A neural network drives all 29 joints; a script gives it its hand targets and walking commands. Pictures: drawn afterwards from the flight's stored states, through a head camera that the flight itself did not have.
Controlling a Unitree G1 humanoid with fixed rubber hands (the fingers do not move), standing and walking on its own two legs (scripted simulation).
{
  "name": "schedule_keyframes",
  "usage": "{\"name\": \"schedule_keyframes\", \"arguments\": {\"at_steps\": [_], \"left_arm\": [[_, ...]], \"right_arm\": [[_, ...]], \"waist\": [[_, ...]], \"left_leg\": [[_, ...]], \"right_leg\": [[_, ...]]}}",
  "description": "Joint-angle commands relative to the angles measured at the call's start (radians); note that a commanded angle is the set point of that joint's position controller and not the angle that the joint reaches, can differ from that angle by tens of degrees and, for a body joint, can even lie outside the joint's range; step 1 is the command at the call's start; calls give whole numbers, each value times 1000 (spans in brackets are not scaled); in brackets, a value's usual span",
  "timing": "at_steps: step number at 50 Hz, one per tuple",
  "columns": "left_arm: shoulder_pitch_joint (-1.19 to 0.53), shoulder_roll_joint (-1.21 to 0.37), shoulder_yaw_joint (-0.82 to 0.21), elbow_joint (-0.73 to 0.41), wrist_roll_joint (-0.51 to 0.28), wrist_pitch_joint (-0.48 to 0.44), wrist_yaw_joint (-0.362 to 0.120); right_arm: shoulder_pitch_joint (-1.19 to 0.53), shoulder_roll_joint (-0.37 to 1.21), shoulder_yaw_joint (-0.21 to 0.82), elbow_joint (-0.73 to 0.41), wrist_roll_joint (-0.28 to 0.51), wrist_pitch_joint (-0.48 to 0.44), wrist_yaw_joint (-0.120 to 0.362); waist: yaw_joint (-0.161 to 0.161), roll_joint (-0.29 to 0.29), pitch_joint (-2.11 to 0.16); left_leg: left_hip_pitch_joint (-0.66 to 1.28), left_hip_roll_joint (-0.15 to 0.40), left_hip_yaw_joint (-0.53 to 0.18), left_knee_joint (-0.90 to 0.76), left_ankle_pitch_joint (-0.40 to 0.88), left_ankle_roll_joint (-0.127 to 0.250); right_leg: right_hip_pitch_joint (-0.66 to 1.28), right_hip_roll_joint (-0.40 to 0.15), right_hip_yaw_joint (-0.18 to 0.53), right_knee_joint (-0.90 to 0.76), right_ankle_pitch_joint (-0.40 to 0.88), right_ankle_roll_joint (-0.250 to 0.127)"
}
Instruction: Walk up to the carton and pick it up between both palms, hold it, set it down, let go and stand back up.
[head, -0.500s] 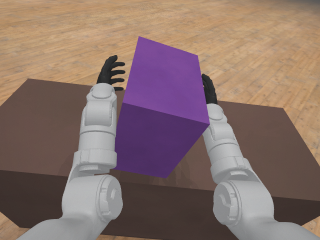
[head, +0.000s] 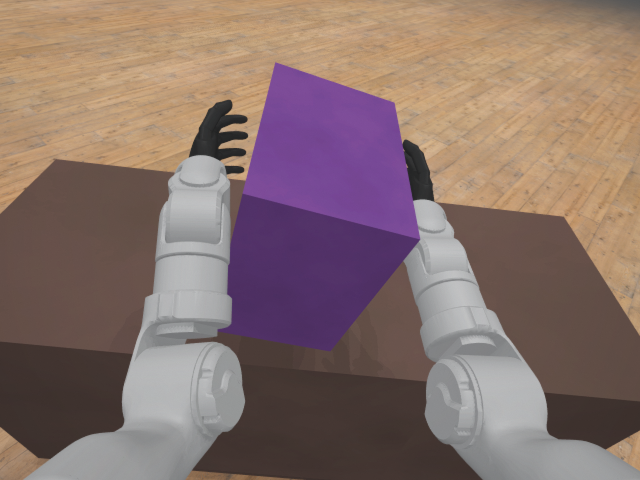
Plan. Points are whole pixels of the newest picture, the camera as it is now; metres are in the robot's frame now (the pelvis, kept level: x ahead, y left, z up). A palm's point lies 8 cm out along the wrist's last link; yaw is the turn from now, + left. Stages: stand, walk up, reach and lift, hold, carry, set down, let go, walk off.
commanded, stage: reach and lift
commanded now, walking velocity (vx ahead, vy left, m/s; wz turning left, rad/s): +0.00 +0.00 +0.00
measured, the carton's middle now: (304, 213) +0.41 +0.03 +0.14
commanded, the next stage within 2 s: hold in 0.06 s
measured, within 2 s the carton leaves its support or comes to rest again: neither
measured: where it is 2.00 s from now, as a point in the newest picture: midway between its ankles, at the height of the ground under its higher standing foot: outside the picture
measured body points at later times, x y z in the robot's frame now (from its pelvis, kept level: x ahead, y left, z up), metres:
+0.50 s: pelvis +0.00 +0.00 +0.00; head -0.05 +0.04 +0.45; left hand +0.40 +0.15 +0.24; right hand +0.40 -0.11 +0.20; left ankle +0.03 +0.13 -0.75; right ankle +0.06 -0.12 -0.75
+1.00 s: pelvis +0.00 +0.00 +0.00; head -0.05 +0.04 +0.45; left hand +0.39 +0.15 +0.24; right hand +0.40 -0.11 +0.20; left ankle +0.03 +0.13 -0.75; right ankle +0.06 -0.12 -0.75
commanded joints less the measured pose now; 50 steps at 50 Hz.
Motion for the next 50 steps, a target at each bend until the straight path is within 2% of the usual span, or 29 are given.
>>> {"name": "schedule_keyframes", "arguments": {"at_steps": [1, 20, 27, 36, 50], "left_arm": [[-484, -548, -381, -64, -123, 9, -155], [-465, -542, -398, -125, -116, 83, -167], [-446, -550, -413, -152, -114, 110, -170], [-454, -551, -415, -171, -116, 123, -172], [-441, -559, -426, -180, -117, 130, -172]], "right_arm": [[-767, 425, 332, -248, 163, -57, 70], [-781, 426, 405, -327, 224, -2, 52], [-762, 406, 409, -335, 240, 21, 47], [-776, 415, 426, -365, 254, 35, 47], [-766, 415, 429, -372, 258, 44, 46]], "waist": [[-147, 89, -356], [-147, 78, -315], [-160, 93, -295], [-150, 91, -302], [-154, 95, -309]], "left_leg": [[120, -92, 27, -122, 112, -5], [99, -90, 18, -142, 74, 6], [90, -84, 13, -150, 71, 0], [78, -85, 14, -154, 58, 2], [79, -84, 13, -152, 65, -1]], "right_leg": [[385, 39, -49, -20, 63, 37], [399, 45, -44, -24, 18, 38], [411, 50, -44, -20, 19, 35], [412, 52, -43, -15, 6, 36], [415, 53, -40, -11, 13, 35]]}}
